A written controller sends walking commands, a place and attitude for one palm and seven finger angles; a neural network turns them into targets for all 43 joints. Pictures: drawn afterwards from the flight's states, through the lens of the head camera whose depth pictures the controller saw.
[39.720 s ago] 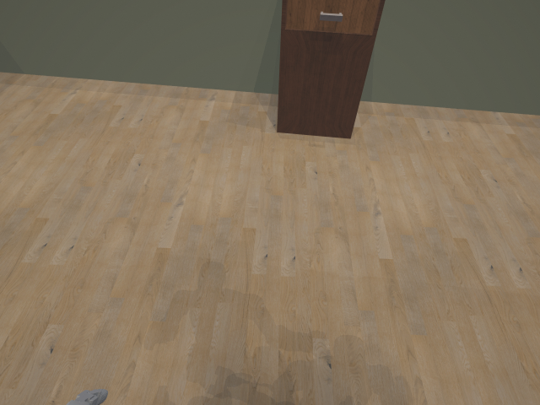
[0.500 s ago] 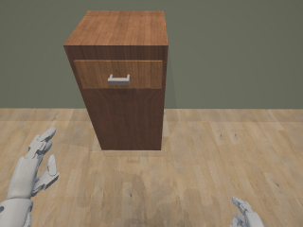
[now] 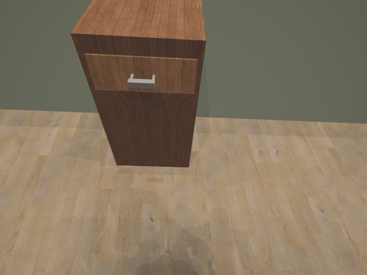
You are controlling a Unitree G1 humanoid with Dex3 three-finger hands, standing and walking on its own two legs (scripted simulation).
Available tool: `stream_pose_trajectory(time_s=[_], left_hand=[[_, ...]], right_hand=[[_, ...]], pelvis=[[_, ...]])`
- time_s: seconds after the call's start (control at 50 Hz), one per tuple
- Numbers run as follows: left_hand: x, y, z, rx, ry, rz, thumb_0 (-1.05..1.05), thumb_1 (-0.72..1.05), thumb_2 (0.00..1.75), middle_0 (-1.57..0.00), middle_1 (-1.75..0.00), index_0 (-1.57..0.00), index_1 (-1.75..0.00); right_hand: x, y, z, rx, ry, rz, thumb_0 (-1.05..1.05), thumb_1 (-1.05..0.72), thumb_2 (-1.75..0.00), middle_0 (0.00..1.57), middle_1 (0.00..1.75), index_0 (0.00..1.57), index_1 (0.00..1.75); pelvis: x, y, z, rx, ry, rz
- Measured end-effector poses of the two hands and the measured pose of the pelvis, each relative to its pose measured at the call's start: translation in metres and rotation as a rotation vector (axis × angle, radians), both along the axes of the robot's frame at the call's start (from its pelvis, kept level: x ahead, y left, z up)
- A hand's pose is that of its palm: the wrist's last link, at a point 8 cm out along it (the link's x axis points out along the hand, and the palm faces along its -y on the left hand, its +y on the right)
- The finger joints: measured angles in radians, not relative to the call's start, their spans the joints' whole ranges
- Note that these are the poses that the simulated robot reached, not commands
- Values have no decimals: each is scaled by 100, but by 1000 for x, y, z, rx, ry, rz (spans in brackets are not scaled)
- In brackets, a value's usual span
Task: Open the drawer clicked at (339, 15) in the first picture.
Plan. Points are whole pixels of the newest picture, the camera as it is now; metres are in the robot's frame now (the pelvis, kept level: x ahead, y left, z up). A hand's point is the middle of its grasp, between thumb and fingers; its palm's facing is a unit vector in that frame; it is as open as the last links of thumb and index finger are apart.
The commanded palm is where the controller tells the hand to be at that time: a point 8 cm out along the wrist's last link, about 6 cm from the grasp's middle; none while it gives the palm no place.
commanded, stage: let the arm hang, fingers relaxed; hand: left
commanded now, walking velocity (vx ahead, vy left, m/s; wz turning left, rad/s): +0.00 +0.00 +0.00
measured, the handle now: (142, 80) +0.78 +0.21 -0.08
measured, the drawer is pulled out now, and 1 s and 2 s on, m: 0.00 0.00 0.00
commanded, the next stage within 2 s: look to check the result in 0.52 s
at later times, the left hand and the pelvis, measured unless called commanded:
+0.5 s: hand out of the picture +0.13 +0.24 -0.14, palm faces -0.05 -0.93 -0.36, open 7.4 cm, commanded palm none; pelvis +0.02 +0.00 +0.00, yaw +0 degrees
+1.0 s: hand out of the picture +0.12 +0.23 -0.16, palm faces -0.05 -0.94 -0.34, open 7.4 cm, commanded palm none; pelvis +0.04 -0.02 +0.00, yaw -1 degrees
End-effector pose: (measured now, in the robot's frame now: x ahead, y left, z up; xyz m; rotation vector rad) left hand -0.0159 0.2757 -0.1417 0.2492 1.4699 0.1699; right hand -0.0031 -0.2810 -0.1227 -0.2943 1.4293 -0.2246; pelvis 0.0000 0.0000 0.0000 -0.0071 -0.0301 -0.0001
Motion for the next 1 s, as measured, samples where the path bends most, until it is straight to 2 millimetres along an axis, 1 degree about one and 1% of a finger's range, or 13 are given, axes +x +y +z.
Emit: stream_pose_trajectory(time_s=[0.08, 0.18, 0.3, 0.4, 0.46, 0.52, 0.66, 0.76, 0.84, 1.0], left_hand=[[23, 15, 10, 51, -60, -14, 0, 90, 90, -20, -30, -21, -30], [63, 26, 24, 95, -166, -44, 0, 90, 90, -20, -30, -20, -30], [106, 25, 36, 110, -275, -81, 0, 90, 90, -20, -30, -20, -30], [127, 18, 39, 98, -312, -104, 0, 90, 90, -20, -30, -20, -30], [133, 13, 37, 86, -312, -111, 0, 90, 90, -20, -30, -21, -30], [135, 8, 33, 74, -300, -112, 0, 90, 90, -20, -30, -21, -30], [130, 0, 24, 53, -245, -102, 0, 90, 90, -21, -30, -21, -30], [124, -3, 20, 49, -209, -91, 0, 90, 90, -21, -30, -21, -30], [122, -4, 20, 52, -192, -85, 0, 90, 90, -21, -30, -21, -30], [130, -4, 23, 66, -199, -79, 0, 90, 90, -21, -30, -21, -30]], right_hand=[[18, 9, -7, 37, -48, 8, 0, -90, -90, 20, 30, 20, 30], [46, 15, -12, 71, -125, 25, 0, -90, -90, 20, 30, 20, 30], [75, 9, -9, 72, -196, 41, 0, -90, -90, 20, 30, 20, 30], [87, -3, -4, 47, -215, 45, 0, -90, -90, 20, 30, 20, 30], [89, -11, 0, 27, -209, 43, 0, -90, -90, 20, 30, 20, 30], [88, -19, 2, 9, -194, 40, 0, -90, -90, 20, 30, 20, 30], [82, -29, 6, -16, -146, 32, 0, -91, -90, 20, 30, 20, 30], [82, -30, 5, -15, -121, 31, 0, -90, -90, 20, 30, 20, 30], [85, -28, 3, -5, -115, 31, 0, -90, -90, 20, 30, 20, 30], [101, -24, 0, 14, -137, 38, 0, -90, -90, 20, 30, 20, 30]], pelvis=[[0, 1, 1, 3, -3, -1], [3, 1, 2, 7, -4, -1], [8, 0, 3, 9, -5, -3], [13, -1, 3, 9, 0, -5], [17, -3, 4, 9, 3, -6], [20, -5, 4, 9, 6, -6], [28, -10, 5, 9, 11, -8], [33, -13, 5, 8, 14, -8], [37, -15, 5, 7, 17, -9], [43, -18, 5, 7, 19, -9]])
